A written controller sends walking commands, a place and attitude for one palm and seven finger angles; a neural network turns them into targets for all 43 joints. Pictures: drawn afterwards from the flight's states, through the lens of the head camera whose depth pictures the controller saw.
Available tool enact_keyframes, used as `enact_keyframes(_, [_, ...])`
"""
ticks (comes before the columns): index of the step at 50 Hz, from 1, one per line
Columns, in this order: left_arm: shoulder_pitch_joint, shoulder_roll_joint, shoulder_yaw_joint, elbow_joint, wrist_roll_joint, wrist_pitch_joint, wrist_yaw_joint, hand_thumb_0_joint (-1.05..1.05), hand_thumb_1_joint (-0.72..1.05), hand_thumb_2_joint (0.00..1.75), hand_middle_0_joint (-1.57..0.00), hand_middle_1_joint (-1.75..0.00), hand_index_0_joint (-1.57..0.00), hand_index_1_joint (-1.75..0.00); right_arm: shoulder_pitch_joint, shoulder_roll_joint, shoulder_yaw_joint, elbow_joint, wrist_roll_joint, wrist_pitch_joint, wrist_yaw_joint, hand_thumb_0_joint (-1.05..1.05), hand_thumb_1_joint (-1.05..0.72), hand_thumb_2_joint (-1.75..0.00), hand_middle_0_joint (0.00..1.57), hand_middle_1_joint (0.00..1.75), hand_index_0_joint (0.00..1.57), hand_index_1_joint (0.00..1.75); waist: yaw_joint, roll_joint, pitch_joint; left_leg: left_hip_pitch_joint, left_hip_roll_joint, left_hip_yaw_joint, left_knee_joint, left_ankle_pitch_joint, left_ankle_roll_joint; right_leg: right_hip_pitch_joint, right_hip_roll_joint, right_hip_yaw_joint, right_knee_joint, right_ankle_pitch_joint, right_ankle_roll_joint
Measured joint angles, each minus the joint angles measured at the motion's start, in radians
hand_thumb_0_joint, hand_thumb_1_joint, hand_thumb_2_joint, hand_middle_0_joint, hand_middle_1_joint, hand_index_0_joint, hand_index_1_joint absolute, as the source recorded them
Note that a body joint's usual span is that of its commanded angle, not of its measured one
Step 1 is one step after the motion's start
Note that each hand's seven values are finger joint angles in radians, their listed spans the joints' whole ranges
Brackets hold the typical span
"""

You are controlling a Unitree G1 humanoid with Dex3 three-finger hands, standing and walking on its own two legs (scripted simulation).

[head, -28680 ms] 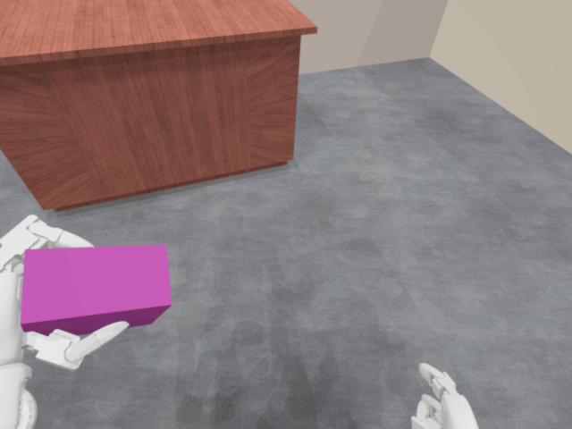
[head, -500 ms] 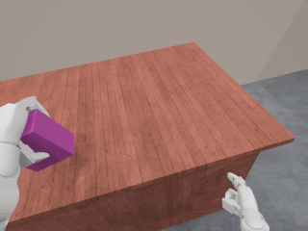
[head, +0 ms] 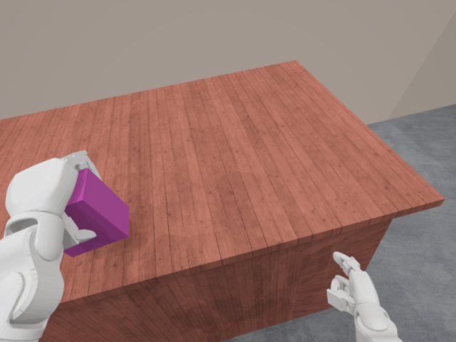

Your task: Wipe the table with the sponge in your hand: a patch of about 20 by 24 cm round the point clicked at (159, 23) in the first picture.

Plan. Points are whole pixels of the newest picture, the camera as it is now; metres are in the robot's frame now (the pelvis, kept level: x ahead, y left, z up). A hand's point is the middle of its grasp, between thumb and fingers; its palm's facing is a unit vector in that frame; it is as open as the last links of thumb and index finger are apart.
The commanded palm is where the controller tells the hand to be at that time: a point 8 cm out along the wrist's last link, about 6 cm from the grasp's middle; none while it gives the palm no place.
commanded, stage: turn the palm down, sponge in hand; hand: left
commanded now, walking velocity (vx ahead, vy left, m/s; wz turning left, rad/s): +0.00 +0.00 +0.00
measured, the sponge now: (87, 220) +0.24 +0.29 +0.12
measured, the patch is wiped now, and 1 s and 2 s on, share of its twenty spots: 0.00 0.00 0.00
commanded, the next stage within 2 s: move the sponge above the wiping area in 0.32 s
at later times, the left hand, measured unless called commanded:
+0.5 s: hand (103, 216) +0.24 +0.25 +0.14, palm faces +0.05 -0.11 -0.99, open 10.4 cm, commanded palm +0.20 +0.26 +0.24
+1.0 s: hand (110, 201) +0.27 +0.25 +0.14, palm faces +0.11 -0.07 -0.99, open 10.4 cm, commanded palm +0.23 +0.25 +0.22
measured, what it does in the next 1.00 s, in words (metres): stands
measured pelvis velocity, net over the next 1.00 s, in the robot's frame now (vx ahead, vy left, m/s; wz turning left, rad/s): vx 0.01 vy -0.01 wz -0.02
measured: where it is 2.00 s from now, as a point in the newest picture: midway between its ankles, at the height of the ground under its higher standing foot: outside the picture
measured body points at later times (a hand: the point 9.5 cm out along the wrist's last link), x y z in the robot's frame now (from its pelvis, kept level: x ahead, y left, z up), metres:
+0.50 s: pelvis +0.00 -0.02 +0.00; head -0.02 -0.07 +0.44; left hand +0.23 +0.25 +0.19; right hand +0.27 -0.21 -0.07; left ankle +0.05 +0.11 -0.74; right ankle +0.03 -0.11 -0.74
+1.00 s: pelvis +0.01 -0.01 +0.00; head +0.00 -0.05 +0.45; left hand +0.26 +0.25 +0.20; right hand +0.27 -0.20 -0.07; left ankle +0.05 +0.11 -0.74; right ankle +0.03 -0.11 -0.74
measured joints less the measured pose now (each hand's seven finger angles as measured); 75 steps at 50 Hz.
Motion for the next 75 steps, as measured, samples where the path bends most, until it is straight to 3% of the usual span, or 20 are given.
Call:
enact_keyframes(3, [0.04,-0.004,-0.065,-0.027,0.022,-0.029,-0.024,0.0,-0.53,1.02,-0.7,-1.3,-0.72,-1.29,-0.003,0.002,0.001,0.001,-0.015,-0.011,-0.007,0.02,-0.9,-0.9,0.2,0.3,0.2,0.29,0.005,-0.004,0.011,0.004,0.002,0.004,0.005,-0.003,-0.002,-0.002,0.002,0.004,0.014,-0.007,-0.004])
enact_keyframes(6, [0.04,0.029,-0.102,-0.03,0.056,-0.073,-0.022,0.0,-0.53,1.02,-0.7,-1.3,-0.72,-1.29,-0.003,0.005,0.0,0.013,-0.032,-0.017,-0.005,0.02,-0.9,-0.9,0.2,0.3,0.2,0.3,0.013,-0.008,0.014,0.016,0.007,0.004,0.011,-0.01,-0.007,0.009,0.007,0.005,0.02,-0.014,-0.011])
enact_keyframes(10, [-0.008,0.073,-0.069,0.007,0.072,-0.089,0.01,0.0,-0.53,1.02,-0.7,-1.3,-0.72,-1.29,-0.007,0.01,-0.002,0.035,-0.033,-0.014,0.008,0.02,-0.9,-0.9,0.2,0.3,0.21,0.3,0.022,-0.005,0.004,0.031,0.018,0.005,0.011,-0.015,-0.016,0.026,0.019,0.006,0.012,-0.012,-0.02])
enact_keyframes(16, [-0.055,0.048,0.022,0.055,0.017,-0.018,0.002,0.0,-0.53,1.02,-0.7,-1.3,-0.72,-1.29,-0.015,0.005,-0.006,0.033,-0.011,-0.007,0.013,0.02,-0.9,-0.9,0.2,0.3,0.21,0.3,0.003,0.006,-0.02,0.018,0.025,-0.003,0.01,-0.012,-0.023,0.019,0.026,-0.001,0.002,-0.006,-0.023])
enact_keyframes(19, [-0.022,0.021,0.006,0.044,0.014,-0.006,-0.023,0.0,-0.53,1.02,-0.7,-1.3,-0.72,-1.29,-0.015,-0.006,-0.008,0.015,-0.004,-0.014,0.009,0.02,-0.9,-0.9,0.2,0.3,0.21,0.3,-0.007,0.01,-0.02,0.007,0.026,-0.002,0.016,-0.013,-0.023,0.007,0.027,0.0,0.008,-0.007,-0.023])
enact_keyframes(24, [0.047,0.017,-0.073,0.009,0.038,-0.05,-0.054,0.0,-0.53,1.02,-0.7,-1.3,-0.72,-1.29,-0.009,-0.017,-0.016,0.003,-0.021,-0.022,-0.001,0.02,-0.9,-0.9,0.2,0.3,0.21,0.3,-0.009,-0.002,-0.003,0.005,0.026,0.006,0.027,-0.022,-0.022,-0.003,0.027,0.008,0.03,-0.019,-0.025])
enact_keyframes(27, [0.037,0.038,-0.096,0.024,0.066,-0.094,-0.037,0.0,-0.53,1.02,-0.7,-1.3,-0.72,-1.29,-0.002,-0.019,-0.024,0.017,-0.031,-0.025,-0.002,0.02,-0.9,-0.9,0.2,0.3,0.21,0.3,0.001,-0.009,0.004,0.015,0.027,0.006,0.028,-0.027,-0.023,0.007,0.028,0.009,0.03,-0.024,-0.027])
enact_keyframes(30, [0.006,0.055,-0.069,0.047,0.065,-0.114,0.002,0.0,-0.53,1.02,-0.7,-1.3,-0.72,-1.29,0.005,-0.014,-0.03,0.033,-0.031,-0.027,0.001,0.02,-0.9,-0.9,0.2,0.3,0.2,0.3,0.008,-0.012,0.005,0.026,0.029,0.005,0.024,-0.029,-0.025,0.021,0.031,0.008,0.02,-0.022,-0.028])
enact_keyframes(35, [-0.052,0.046,-0.003,0.107,0.04,-0.066,0.024,0.0,-0.53,1.02,-0.7,-1.3,-0.72,-1.29,0.006,-0.004,-0.026,0.049,-0.017,-0.02,0.008,0.02,-0.9,-0.9,0.2,0.3,0.2,0.3,0.002,-0.008,-0.008,0.025,0.028,0.002,0.014,-0.026,-0.024,0.025,0.03,0.006,0.003,-0.016,-0.025])
enact_keyframes(39, [-0.04,0.011,-0.011,0.099,0.037,-0.025,-0.007,0.0,-0.53,1.02,-0.7,-1.3,-0.72,-1.29,0.004,-0.005,-0.023,0.034,-0.009,-0.02,0.009,0.02,-0.9,-0.9,0.2,0.3,0.2,0.3,-0.009,0.002,-0.011,0.017,0.021,0.002,0.01,-0.022,-0.018,0.017,0.023,0.006,0.001,-0.015,-0.019])
enact_keyframes(44, [0.015,-0.024,-0.103,0.04,0.065,-0.054,-0.041,0.0,-0.53,1.02,-0.7,-1.3,-0.72,-1.29,0.003,-0.004,-0.021,0.018,-0.02,-0.026,0.009,0.02,-0.9,-0.9,0.2,0.3,0.2,0.3,-0.009,0.004,-0.004,0.017,0.011,0.007,0.006,-0.023,-0.009,0.011,0.013,0.012,0.008,-0.021,-0.011])
enact_keyframes(48, [0.008,-0.011,-0.144,0.042,0.101,-0.097,-0.015,0.0,-0.53,1.02,-0.7,-1.3,-0.72,-1.29,0.007,0.006,-0.026,0.023,-0.031,-0.027,0.009,0.02,-0.9,-0.9,0.2,0.3,0.2,0.3,0.001,-0.008,0.0,0.029,0.011,0.011,-0.002,-0.024,-0.008,0.021,0.013,0.016,0.003,-0.022,-0.012])
enact_keyframes(54, [-0.078,-0.016,-0.096,0.102,0.09,-0.063,0.049,0.0,-0.53,1.02,-0.7,-1.3,-0.72,-1.29,0.001,0.012,-0.024,0.045,-0.023,-0.017,0.025,0.02,-0.9,-0.9,0.2,0.3,0.2,0.3,0.005,-0.019,-0.007,0.038,0.015,0.008,-0.017,-0.018,-0.012,0.034,0.017,0.014,-0.02,-0.011,-0.014])
enact_keyframes(60, [-0.073,-0.061,-0.103,0.093,0.082,0.002,0.024,0.0,-0.53,1.02,-0.7,-1.3,-0.72,-1.29,0.001,0.004,-0.02,0.029,-0.012,-0.003,0.031,0.02,-0.9,-0.9,0.2,0.3,0.21,0.3,-0.011,-0.008,-0.016,0.031,0.011,0.005,-0.026,-0.012,-0.01,0.027,0.014,0.011,-0.028,-0.007,-0.011])
enact_keyframes(68, [-0.049,-0.051,-0.183,0.121,0.124,-0.036,0.005,0.0,-0.53,1.02,-0.7,-1.3,-0.72,-1.29,-0.003,0.005,-0.017,0.027,-0.026,0.007,0.024,0.02,-0.9,-0.9,0.2,0.3,0.21,0.3,-0.009,-0.009,-0.006,0.033,0.013,0.009,-0.024,-0.015,-0.012,0.022,0.016,0.016,-0.015,-0.015,-0.016])
enact_keyframes(72, [-0.066,-0.029,-0.143,0.151,0.129,-0.05,0.034,0.0,-0.53,1.02,-0.7,-1.3,-0.72,-1.29,0.001,0.009,-0.019,0.044,-0.026,0.004,0.031,0.02,-0.9,-0.9,0.2,0.3,0.21,0.3,-0.003,-0.011,-0.013,0.038,0.02,0.007,-0.023,-0.018,-0.018,0.03,0.023,0.014,-0.02,-0.015,-0.021])
enact_keyframes(75, [-0.075,-0.027,-0.107,0.16,0.116,-0.028,0.038,0.0,-0.53,1.02,-0.7,-1.3,-0.72,-1.29,0.004,0.007,-0.022,0.048,-0.02,0.005,0.035,0.02,-0.9,-0.9,0.2,0.3,0.21,0.3,-0.005,-0.009,-0.021,0.038,0.023,0.002,-0.021,-0.021,-0.021,0.035,0.026,0.01,-0.024,-0.015,-0.023])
